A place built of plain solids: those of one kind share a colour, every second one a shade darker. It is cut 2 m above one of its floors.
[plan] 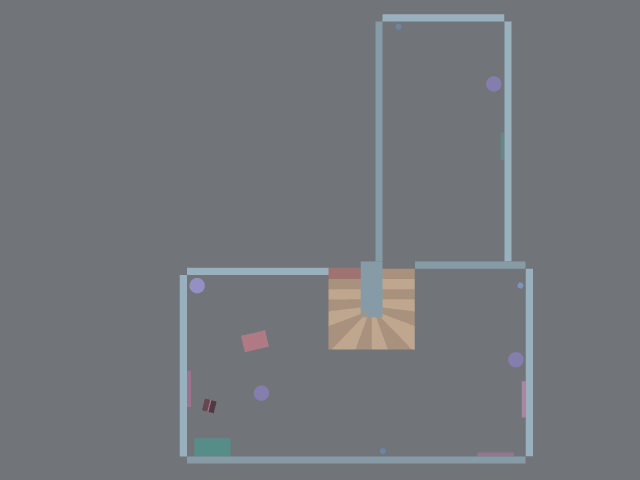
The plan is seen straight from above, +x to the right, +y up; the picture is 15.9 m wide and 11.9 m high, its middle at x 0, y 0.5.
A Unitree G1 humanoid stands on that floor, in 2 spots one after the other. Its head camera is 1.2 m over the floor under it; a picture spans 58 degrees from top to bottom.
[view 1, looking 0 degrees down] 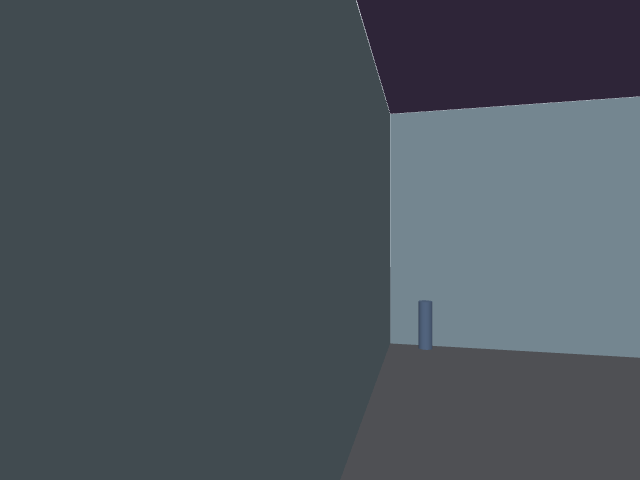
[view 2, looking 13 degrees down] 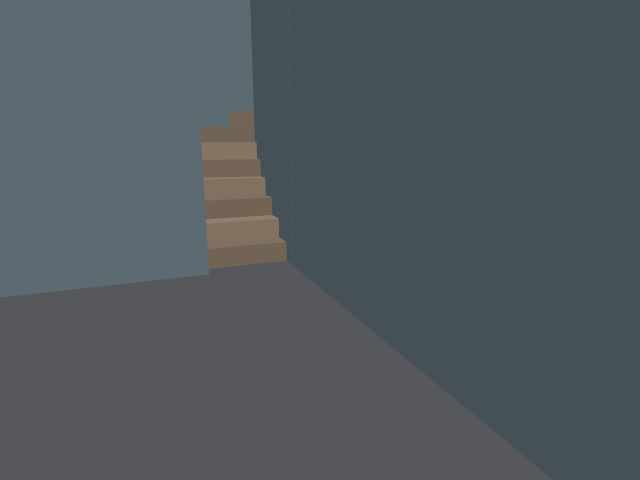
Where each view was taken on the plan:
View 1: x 1.98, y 0.85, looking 104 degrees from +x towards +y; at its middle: wall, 1.76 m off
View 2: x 2.83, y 3.87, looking -112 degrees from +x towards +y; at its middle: wall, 3.52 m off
